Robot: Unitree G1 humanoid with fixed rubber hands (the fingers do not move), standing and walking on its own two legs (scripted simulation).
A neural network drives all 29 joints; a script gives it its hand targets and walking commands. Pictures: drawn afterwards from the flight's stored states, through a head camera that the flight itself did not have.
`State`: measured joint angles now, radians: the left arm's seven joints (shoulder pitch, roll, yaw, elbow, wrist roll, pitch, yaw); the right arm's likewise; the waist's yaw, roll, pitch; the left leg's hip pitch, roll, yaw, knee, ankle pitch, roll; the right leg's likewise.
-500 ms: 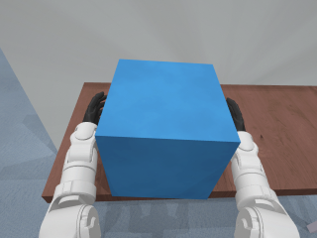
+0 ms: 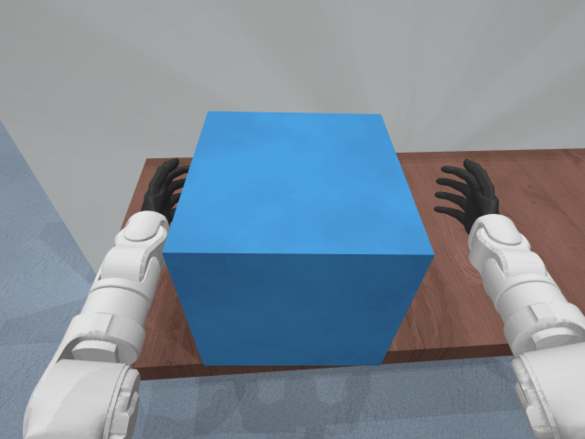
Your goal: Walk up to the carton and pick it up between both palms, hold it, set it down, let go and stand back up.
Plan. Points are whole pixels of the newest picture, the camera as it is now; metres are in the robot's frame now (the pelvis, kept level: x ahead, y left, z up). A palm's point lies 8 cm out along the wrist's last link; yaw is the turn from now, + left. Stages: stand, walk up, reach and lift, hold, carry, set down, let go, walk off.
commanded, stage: set down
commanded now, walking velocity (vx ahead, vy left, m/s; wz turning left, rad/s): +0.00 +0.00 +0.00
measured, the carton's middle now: (293, 237) +0.42 +0.04 +0.06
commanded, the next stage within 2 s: none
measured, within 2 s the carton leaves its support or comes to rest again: neither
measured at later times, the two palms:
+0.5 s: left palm (125, 154) +0.40 +0.24 +0.22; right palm (506, 174) +0.42 -0.23 +0.21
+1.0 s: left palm (108, 176) +0.36 +0.25 +0.21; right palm (529, 191) +0.38 -0.24 +0.21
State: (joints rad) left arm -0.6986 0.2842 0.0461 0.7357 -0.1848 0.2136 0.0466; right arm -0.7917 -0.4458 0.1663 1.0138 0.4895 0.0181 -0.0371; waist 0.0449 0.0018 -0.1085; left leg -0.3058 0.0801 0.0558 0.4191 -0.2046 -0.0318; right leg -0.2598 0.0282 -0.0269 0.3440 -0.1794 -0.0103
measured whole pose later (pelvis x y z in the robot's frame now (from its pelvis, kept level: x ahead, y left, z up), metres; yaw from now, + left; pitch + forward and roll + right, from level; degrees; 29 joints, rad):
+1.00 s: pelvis -0.01 +0.00 +0.00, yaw +1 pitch +2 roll -1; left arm -0.69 0.45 0.15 0.29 -0.23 0.73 0.02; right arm -0.76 -0.55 0.06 0.64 0.56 0.41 0.02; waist -0.02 -0.02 -0.09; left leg -0.22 0.06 0.05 0.34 -0.15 -0.03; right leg -0.18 0.01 -0.04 0.30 -0.15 -0.01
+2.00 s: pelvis +0.00 +0.00 +0.01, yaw +0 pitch -1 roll +0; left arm 0.12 0.26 0.19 -0.27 -0.21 0.48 0.01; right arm 0.14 -0.37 -0.07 -0.14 0.38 0.27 -0.01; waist 0.02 -0.01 0.02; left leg -0.10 0.06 0.07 0.29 -0.16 -0.03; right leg -0.09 0.01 -0.01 0.27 -0.16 -0.01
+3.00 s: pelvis -0.01 +0.01 +0.00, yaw +2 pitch -6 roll +0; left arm 0.21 0.20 0.01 0.32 -0.10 0.02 -0.02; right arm 0.18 -0.20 -0.02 0.47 0.07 -0.10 0.00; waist 0.03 0.03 0.04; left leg -0.09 0.03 0.04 0.40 -0.21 -0.02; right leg -0.07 -0.01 -0.04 0.39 -0.23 0.00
